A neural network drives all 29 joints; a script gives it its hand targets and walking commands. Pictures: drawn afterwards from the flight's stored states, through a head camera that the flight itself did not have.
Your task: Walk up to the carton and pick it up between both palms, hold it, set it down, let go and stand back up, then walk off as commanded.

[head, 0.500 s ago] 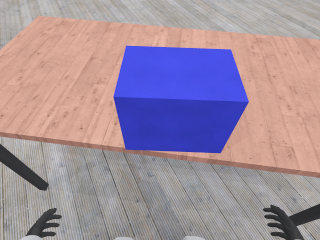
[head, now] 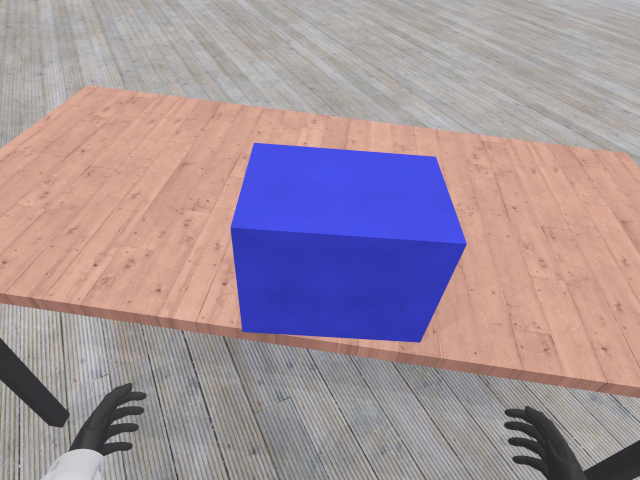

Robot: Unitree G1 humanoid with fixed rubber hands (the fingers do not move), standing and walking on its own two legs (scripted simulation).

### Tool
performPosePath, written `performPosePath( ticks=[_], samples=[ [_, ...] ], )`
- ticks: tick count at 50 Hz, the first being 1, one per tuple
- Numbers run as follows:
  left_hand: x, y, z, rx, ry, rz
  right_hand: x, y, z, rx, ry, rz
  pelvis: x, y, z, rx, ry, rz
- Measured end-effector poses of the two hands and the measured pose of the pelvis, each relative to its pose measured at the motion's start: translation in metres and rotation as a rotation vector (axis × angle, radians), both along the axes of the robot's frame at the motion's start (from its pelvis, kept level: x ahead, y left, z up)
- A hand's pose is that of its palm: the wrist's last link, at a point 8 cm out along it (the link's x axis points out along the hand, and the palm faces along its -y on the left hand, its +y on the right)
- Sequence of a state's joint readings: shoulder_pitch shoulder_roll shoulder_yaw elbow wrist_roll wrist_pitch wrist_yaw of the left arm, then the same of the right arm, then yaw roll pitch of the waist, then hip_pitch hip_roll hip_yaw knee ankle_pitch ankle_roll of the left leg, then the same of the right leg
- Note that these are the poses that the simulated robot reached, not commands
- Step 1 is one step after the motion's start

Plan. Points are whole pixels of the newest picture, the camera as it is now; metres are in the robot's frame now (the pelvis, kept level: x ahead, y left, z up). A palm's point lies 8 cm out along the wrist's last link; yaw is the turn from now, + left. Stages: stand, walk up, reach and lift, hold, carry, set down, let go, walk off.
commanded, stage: reach and lift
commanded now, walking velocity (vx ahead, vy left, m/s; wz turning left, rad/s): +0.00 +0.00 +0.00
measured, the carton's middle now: (338, 244) +0.43 -0.03 +0.06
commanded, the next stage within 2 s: none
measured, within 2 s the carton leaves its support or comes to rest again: neither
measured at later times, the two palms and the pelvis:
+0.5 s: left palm (111, 401) +0.20 +0.23 +0.04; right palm (568, 427) +0.17 -0.27 +0.05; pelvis -0.01 +0.00 +0.00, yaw -1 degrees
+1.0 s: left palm (121, 363) +0.22 +0.21 +0.08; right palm (565, 379) +0.21 -0.26 +0.09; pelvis +0.00 +0.00 +0.01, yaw +0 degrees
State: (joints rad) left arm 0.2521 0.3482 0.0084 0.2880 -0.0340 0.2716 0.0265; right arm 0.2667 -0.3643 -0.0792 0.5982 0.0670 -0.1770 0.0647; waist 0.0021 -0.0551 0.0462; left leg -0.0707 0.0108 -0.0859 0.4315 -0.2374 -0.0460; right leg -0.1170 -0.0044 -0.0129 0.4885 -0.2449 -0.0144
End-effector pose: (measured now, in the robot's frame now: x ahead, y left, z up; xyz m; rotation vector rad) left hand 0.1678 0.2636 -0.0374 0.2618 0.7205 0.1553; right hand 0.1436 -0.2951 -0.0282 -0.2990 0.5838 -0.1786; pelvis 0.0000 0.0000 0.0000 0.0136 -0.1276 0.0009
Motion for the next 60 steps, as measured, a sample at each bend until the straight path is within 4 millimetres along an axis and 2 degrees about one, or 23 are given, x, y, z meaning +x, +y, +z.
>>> performPosePath(
  ticks=[5, 10, 27, 40, 44, 50, 56, 60],
  samples=[
    [0.001, -0.005, 0.014, -0.034, -0.073, 0.003, -0.004, 0.009, 0.012, 0.026, -0.034, 0.006, -0.008, 0.004, 0.001, -0.002, -0.004, -0.007],
    [0.006, -0.009, 0.029, -0.046, -0.147, 0.009, 0.004, 0.012, 0.032, 0.054, -0.098, 0.005, -0.013, 0.004, 0.002, -0.001, -0.008, -0.009],
    [0.031, -0.037, 0.079, -0.127, -0.307, 0.0, 0.033, 0.023, 0.08, 0.162, -0.238, 0.033, -0.005, -0.002, 0.004, 0.007, 0.009, -0.008],
    [0.045, -0.046, 0.11, -0.168, -0.425, -0.025, 0.04, 0.032, 0.1, 0.216, -0.309, 0.033, 0.004, 0.001, 0.006, 0.005, 0.031, -0.008],
    [0.045, -0.047, 0.112, -0.17, -0.431, -0.024, 0.045, 0.031, 0.105, 0.225, -0.334, 0.034, 0.004, 0.001, 0.006, 0.005, 0.031, -0.008],
    [0.05, -0.049, 0.117, -0.189, -0.429, -0.02, 0.065, 0.031, 0.119, 0.233, -0.385, 0.041, 0.003, 0.001, 0.006, 0.005, 0.03, -0.008],
    [0.075, -0.056, 0.135, -0.192, -0.457, -0.047, 0.095, 0.036, 0.14, 0.254, -0.439, 0.069, 0.004, 0.001, 0.006, 0.005, 0.031, -0.008],
    [0.09, -0.061, 0.144, -0.191, -0.454, -0.065, 0.111, 0.032, 0.139, 0.258, -0.413, 0.055, 0.005, 0.001, 0.006, 0.005, 0.033, -0.008]
  ],
)
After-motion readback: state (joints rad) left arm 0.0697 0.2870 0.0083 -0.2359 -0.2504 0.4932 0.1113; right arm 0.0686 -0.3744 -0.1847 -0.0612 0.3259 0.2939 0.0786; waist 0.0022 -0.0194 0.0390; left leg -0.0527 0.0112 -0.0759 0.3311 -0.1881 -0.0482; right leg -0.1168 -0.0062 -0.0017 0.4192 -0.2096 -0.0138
